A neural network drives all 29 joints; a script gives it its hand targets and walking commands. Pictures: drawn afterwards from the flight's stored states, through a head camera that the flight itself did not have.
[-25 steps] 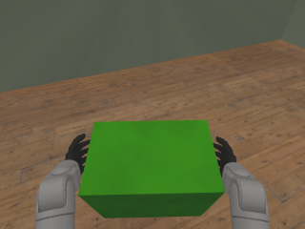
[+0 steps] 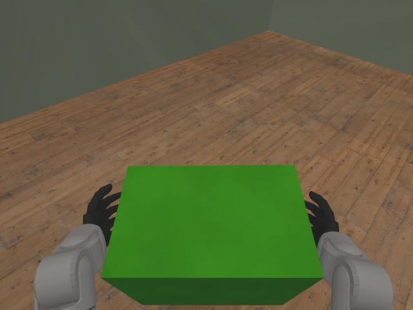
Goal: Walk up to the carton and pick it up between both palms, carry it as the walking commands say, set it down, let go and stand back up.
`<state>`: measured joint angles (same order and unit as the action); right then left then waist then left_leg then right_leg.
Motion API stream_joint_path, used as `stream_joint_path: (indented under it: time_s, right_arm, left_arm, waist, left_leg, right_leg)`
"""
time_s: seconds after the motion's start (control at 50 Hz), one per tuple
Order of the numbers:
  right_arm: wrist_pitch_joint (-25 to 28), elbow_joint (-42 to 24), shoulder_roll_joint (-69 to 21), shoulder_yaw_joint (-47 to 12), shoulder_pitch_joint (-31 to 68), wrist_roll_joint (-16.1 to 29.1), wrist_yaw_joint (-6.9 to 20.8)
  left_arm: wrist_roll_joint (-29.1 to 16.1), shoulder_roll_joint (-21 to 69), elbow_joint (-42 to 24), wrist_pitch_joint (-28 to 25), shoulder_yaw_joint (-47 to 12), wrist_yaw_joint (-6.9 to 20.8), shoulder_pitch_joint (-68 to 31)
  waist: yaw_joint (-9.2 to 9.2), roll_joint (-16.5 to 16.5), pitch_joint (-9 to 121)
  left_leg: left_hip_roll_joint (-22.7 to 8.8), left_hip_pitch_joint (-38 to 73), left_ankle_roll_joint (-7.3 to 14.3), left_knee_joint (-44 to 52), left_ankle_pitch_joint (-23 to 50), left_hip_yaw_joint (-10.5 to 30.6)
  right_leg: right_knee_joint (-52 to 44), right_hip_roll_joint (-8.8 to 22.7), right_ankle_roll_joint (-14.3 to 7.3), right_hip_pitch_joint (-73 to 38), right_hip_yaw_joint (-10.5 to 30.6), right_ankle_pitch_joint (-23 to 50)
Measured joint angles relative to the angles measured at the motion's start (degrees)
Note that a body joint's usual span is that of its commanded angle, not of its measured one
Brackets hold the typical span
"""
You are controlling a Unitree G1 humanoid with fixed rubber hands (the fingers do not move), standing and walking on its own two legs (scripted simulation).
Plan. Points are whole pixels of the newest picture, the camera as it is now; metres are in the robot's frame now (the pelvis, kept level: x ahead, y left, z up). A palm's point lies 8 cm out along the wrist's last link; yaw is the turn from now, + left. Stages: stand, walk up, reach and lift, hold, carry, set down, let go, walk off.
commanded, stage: carry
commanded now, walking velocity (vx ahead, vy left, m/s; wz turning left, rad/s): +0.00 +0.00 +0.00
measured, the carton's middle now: (211, 241) +0.24 -0.02 +0.04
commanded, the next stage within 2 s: none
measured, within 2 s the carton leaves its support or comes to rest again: neither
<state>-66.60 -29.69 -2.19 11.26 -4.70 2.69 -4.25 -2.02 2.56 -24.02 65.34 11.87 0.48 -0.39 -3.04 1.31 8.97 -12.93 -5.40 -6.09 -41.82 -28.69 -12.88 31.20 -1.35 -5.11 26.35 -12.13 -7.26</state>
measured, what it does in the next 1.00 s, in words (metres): walks ahead: left foot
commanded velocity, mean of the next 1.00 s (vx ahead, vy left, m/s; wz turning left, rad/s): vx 0.00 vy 0.00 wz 0.00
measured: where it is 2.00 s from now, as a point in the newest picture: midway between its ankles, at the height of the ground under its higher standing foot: outside the picture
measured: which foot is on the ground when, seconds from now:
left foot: up 0.00-0.28, down 0.30-1.00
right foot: down 0.00-1.00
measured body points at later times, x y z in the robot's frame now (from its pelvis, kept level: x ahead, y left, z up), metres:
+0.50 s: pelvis +0.19 +0.02 +0.02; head +0.16 +0.03 +0.47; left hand +0.45 +0.19 +0.09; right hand +0.41 -0.19 +0.10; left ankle +0.26 +0.09 -0.72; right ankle +0.11 -0.08 -0.72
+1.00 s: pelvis +0.20 +0.01 +0.01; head +0.17 +0.02 +0.46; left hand +0.46 +0.19 +0.08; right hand +0.42 -0.19 +0.08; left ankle +0.26 +0.09 -0.72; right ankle +0.11 -0.08 -0.72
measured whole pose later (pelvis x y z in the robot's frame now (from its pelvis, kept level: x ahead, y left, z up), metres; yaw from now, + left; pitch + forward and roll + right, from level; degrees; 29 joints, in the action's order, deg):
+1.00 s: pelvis +0.20 +0.01 +0.01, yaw -6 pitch +3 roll +0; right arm -63.5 -24.0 -4.5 11.7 -3.4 0.9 -1.6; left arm -1.9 3.6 -22.9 63.2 14.1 0.6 2.5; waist 1.3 -0.6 8.9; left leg -3.0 -22.8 3.4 -32.5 -13.1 -12.1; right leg 30.3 1.0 -0.6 10.1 -6.0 -23.6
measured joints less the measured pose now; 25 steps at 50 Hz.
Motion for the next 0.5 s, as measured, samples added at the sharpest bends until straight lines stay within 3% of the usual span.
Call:
stream_joint_path:
  time_s: [0.04, 0.08, 0.1, 0.18, 0.3, 0.36, 0.42, 0.5]
  right_arm:
    - [-0.12, 3.5, 1.95, 0.84, 1.43, 0.84, 0.65]
    - [-0.09, 6.36, 2.09, 1.25, 2.05, 1.22, 1.33]
    - [0.24, 7.11, 1.52, 1.36, 2.08, 1.19, 1.54]
    - [2.24, 5.96, -0.54, 1.47, 1.18, 0.84, 2.81]
    - [2.85, 2.41, -1.14, 0.14, 1.05, 0.16, 3.0]
    - [2.96, 4.88, -2.42, -0.83, 1.81, -1.83, 2.62]
    - [2.09, 6.4, -2.73, -0.69, 1.82, -3.02, 2.34]
    - [1.71, 6.02, -2.24, 0.25, 2.1, -2.67, 2.41]
  left_arm:
    - [0.72, 1.53, 2.64, -0.09, -0.35, -0.67, -0.65]
    - [1.64, 2.58, 3.43, 0.08, 0.07, -1.31, 0.37]
    - [1.77, 2.89, 2.9, 0.04, 0.52, -1.39, 1.38]
    - [1.05, 3.25, -0.91, -1.17, 1.55, -0.97, 4.58]
    - [0.08, 1.66, -4.5, -1.4, 1.7, -0.2, 4.63]
    - [-0.14, -1.09, -1.87, -0.13, 1.73, 0.14, 2.8]
    - [-0.03, -1.77, 1.3, 0.79, 1.42, 0.1, 1.35]
    - [0.25, -0.67, 2.62, 0.2, 1.43, 0.06, 0.23]
  waist:
    - [0.55, 0.24, 0.05]
    - [0.88, -0.34, -0.34]
    - [1.18, -0.82, -0.73]
    - [2.96, -1.83, -2.9]
    - [4.86, -0.76, -3.97]
    - [5.22, -3.28, -1.97]
    - [5.38, -3.61, -0.19]
    - [4.26, -3.01, 0.69]
  left_leg:
    - [2.25, -9.1, 0.72, -17.66, 0.17, 7.12]
    - [4.27, -16.28, 1.5, -24.7, 1.76, 9.3]
    - [4.85, -18.63, 1.74, -23.39, 2.43, 9.17]
    - [6.71, -23.87, 3.06, -6.24, 6.1, 7.62]
    - [8.32, -20.34, 6.43, 14.65, 24.91, 4.02]
    - [9.99, -19.3, 10.23, 12.48, 22.69, 1.88]
    - [10.57, -17.25, 10.14, 13.98, 20.63, 0.69]
    - [11.01, -15.62, 10.2, 15.75, 19.79, -0.01]
  right_leg:
    - [2.14, -0.78, -0.62, -0.42, 0.29, -3.26]
    - [-0.16, -1.14, 0.57, -3.06, 1.12, -4.34]
    - [-1.72, -1.2, 1.37, -4.57, 1.69, -3.97]
    - [-6.31, -1.16, 0.69, -9.54, 3.62, -4.59]
    - [-2.29, -1.54, 2.39, -14.13, 4.83, -11.13]
    - [1.44, 0.92, 4.52, -13.4, 6.74, -14.79]
    - [-1.06, 2.08, 5.06, -14.52, 7.06, -13.52]
    - [-5.39, 2.37, 4.84, -17.04, 7.44, -12.75]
